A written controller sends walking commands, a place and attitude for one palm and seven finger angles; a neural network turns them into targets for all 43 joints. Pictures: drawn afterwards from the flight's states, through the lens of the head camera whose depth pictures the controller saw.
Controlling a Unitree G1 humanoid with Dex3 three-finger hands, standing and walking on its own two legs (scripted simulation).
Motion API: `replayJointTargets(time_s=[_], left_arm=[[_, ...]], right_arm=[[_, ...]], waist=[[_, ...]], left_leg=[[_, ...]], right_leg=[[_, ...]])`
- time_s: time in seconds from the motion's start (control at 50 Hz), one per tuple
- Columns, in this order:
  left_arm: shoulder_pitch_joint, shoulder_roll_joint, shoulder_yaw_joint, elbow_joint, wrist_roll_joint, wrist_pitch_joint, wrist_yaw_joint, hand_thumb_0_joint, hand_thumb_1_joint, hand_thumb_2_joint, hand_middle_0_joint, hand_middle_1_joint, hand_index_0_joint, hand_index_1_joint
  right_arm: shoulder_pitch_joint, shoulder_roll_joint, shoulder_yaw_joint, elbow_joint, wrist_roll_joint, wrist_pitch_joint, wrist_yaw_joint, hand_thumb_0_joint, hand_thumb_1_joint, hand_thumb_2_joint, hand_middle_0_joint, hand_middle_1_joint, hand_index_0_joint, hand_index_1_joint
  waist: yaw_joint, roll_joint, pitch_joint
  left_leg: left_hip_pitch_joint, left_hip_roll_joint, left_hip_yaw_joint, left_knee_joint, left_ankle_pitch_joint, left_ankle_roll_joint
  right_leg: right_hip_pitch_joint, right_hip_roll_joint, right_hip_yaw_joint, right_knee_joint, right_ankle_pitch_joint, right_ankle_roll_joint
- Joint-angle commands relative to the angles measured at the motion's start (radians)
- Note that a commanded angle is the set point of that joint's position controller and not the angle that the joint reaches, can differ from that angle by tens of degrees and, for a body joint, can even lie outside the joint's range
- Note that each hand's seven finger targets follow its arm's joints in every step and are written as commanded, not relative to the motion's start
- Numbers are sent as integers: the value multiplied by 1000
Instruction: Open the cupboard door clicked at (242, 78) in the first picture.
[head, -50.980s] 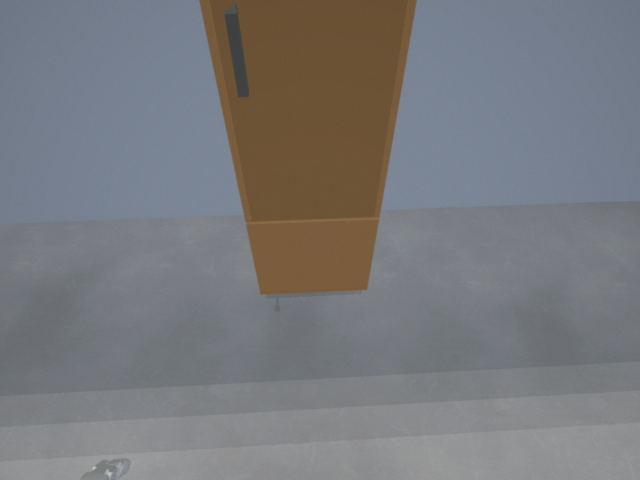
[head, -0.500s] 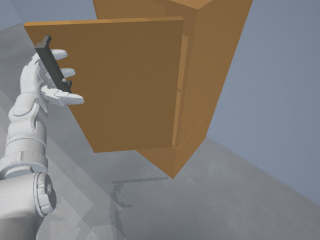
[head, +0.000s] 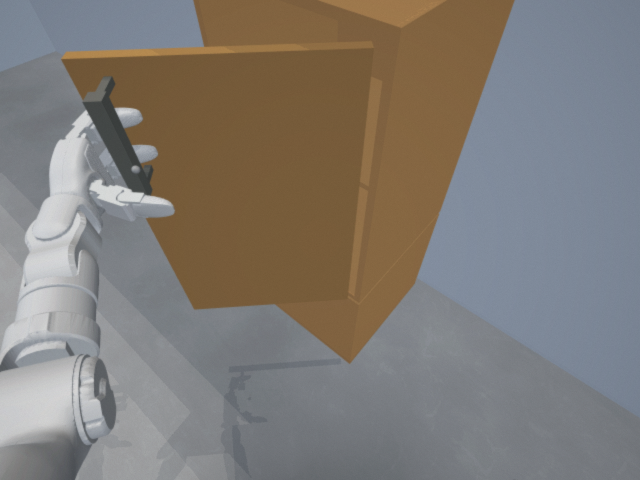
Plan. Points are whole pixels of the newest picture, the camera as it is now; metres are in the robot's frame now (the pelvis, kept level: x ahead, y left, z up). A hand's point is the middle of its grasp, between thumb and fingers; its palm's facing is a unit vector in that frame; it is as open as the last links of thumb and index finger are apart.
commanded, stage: close the thumb around the handle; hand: left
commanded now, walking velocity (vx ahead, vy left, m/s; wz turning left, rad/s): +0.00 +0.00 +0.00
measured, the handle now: (125, 142) +0.50 +0.25 +0.16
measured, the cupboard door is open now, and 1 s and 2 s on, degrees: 44 47 76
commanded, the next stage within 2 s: pull the door open along its arc in 0.66 s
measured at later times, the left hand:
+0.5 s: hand (130, 169) +0.44 +0.23 +0.16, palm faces +0.10 -0.99 +0.02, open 6.9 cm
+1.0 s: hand (133, 177) +0.43 +0.22 +0.16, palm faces +0.10 -1.00 +0.00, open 5.9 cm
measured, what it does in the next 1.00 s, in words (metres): stands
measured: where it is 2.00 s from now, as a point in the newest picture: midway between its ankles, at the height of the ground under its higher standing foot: outside the picture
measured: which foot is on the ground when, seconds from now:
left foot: down 0.00-1.00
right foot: down 0.00-1.00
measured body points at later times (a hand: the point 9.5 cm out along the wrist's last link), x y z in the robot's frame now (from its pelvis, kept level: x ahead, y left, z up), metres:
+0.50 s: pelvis -0.01 +0.01 +0.00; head +0.03 +0.00 +0.45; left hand +0.43 +0.28 +0.16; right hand +0.06 -0.26 -0.12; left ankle +0.03 +0.13 -0.73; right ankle -0.06 -0.12 -0.73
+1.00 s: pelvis +0.00 +0.01 +0.00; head +0.03 -0.01 +0.45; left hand +0.42 +0.28 +0.16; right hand +0.07 -0.26 -0.12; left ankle +0.03 +0.13 -0.73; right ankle -0.06 -0.12 -0.73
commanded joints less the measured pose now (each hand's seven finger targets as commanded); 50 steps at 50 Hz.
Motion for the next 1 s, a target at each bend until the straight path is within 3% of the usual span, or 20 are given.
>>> replayJointTargets(time_s=[0.0,0.04,0.1,0.16,0.24,0.28,0.32,0.34,0.4,0.44,0.48,0.52,0.6,0.66,0.7,0.74,0.76,0.84,0.94,0.98], left_arm=[[-463,272,24,-248,-13,-67,-3,0,-332,372,-312,-1218,-312,-1218],[-467,287,38,-231,-15,-64,-3,0,-220,420,-320,-1230,-320,-1230],[-463,307,51,-208,-12,-67,-5,0,-52,492,-332,-1248,-332,-1248],[-494,276,18,-191,-11,-68,-12,0,116,564,-344,-1266,-344,-1266],[-505,303,35,-159,-14,-78,-14,0,340,660,-360,-1290,-360,-1290],[-518,280,18,-182,-12,-87,-17,0,452,708,-368,-1302,-368,-1302],[-490,311,44,-185,-11,-92,-12,0,564,756,-376,-1314,-376,-1314],[-509,278,17,-213,-12,-94,-12,0,620,780,-380,-1320,-380,-1320],[-486,255,3,-201,-14,-91,-7,0,788,852,-392,-1338,-392,-1338],[-512,258,1,-205,-12,-88,0,0,900,900,-400,-1350,-400,-1350],[-506,282,25,-203,-6,-90,6,0,900,900,-400,-1350,-400,-1350],[-527,233,-19,-213,-6,-90,8,0,900,900,-400,-1350,-400,-1350],[-483,273,24,-194,-7,-90,14,0,900,900,-400,-1350,-400,-1350],[-537,230,-13,-192,-6,-86,18,0,900,900,-400,-1350,-400,-1350],[-509,276,26,-199,-2,-90,23,0,900,900,-400,-1350,-400,-1350],[-522,221,-18,-202,-6,-87,17,0,900,900,-400,-1350,-400,-1350],[-488,292,44,-172,-3,-85,17,0,900,900,-400,-1350,-400,-1350],[-393,258,27,-250,-12,-84,3,0,900,900,-400,-1350,-400,-1350],[-195,218,34,-380,-45,-45,-5,0,900,900,-400,-1350,-400,-1350],[-116,206,42,-485,-56,-23,-6,0,900,900,-400,-1350,-400,-1350]], right_arm=[[23,-150,-51,-107,-7,-38,-10,0,-900,-900,200,300,200,300],[21,-151,-52,-104,-5,-37,-11,0,-900,-900,200,300,200,300],[26,-154,-50,-101,-8,-37,-13,0,-900,-900,200,300,200,300],[21,-151,-49,-103,-6,-35,-13,0,-900,-900,200,300,200,300],[28,-157,-47,-96,-6,-36,-16,0,-900,-900,200,300,200,300],[29,-152,-49,-101,-7,-40,-14,0,-900,-900,200,300,200,300],[32,-157,-51,-100,-8,-39,-14,0,-900,-900,200,300,200,300],[25,-152,-50,-105,-7,-42,-12,0,-900,-900,200,300,200,300],[31,-152,-49,-101,-8,-44,-11,0,-900,-900,200,300,200,300],[29,-154,-51,-98,-6,-44,-11,0,-900,-900,200,300,200,300],[35,-156,-52,-96,-9,-47,-11,0,-900,-900,200,300,200,300],[30,-151,-51,-96,-8,-50,-10,0,-900,-900,200,300,200,300],[41,-156,-51,-90,-12,-52,-10,0,-900,-900,200,300,200,300],[36,-150,-51,-86,-9,-55,-9,0,-900,-900,200,300,200,300],[49,-156,-53,-84,-13,-56,-8,0,-900,-900,200,300,200,300],[35,-147,-50,-88,-10,-57,-7,0,-900,-900,200,300,200,300],[43,-156,-51,-86,-11,-55,-8,0,-900,-900,200,300,200,300],[15,-146,-50,-119,-7,-54,-4,0,-900,-900,200,300,200,300],[-27,-135,-51,-161,3,-56,2,0,-900,-900,200,300,200,300],[-49,-130,-53,-182,6,-59,4,0,-900,-900,200,300,200,300]], waist=[[-12,5,-338],[-10,25,-331],[-11,-5,-327],[-22,21,-313],[-23,5,-307],[-18,48,-335],[-11,19,-361],[-15,51,-360],[-20,18,-331],[-22,41,-326],[-12,52,-332],[-27,49,-336],[-11,14,-336],[-27,37,-308],[-15,4,-348],[-22,37,-326],[-7,15,-320],[15,37,-362],[50,2,-348],[65,21,-357]], left_leg=[[335,-73,-43,-2,323,69],[337,-71,-46,-8,315,64],[317,-73,-44,-4,310,68],[323,-71,-47,-9,285,63],[311,-68,-51,-11,259,63],[342,-68,-55,-9,282,59],[339,-65,-58,-9,290,62],[353,-67,-55,-10,294,60],[346,-64,-60,-10,291,63],[345,-62,-60,-18,261,59],[350,-60,-69,-20,265,54],[358,-61,-66,-19,256,58],[345,-61,-66,-19,268,60],[349,-60,-68,-24,250,57],[355,-61,-67,-15,282,62],[353,-62,-65,-20,269,57],[332,-62,-65,-22,253,58],[356,-65,-54,-24,304,59],[343,-69,-38,-38,346,62],[361,-69,-34,-45,380,60]], right_leg=[[-25,50,24,-58,489,-7],[-35,49,25,-61,477,-8],[-23,48,25,-59,479,-7],[-55,46,26,-65,446,-6],[-60,46,26,-67,416,-6],[-67,49,22,-62,414,-11],[-50,49,23,-58,422,-10],[-58,49,24,-61,422,-10],[-65,55,16,-65,406,-11],[-82,52,17,-70,375,-10],[-82,54,15,-68,363,-15],[-95,54,16,-71,353,-11],[-70,56,14,-71,365,-14],[-100,55,14,-75,347,-12],[-68,57,15,-70,379,-13],[-83,55,14,-71,371,-12],[-72,55,16,-74,362,-13],[-29,55,17,-64,419,-14],[47,56,15,-66,505,-13],[72,55,11,-65,535,-14]])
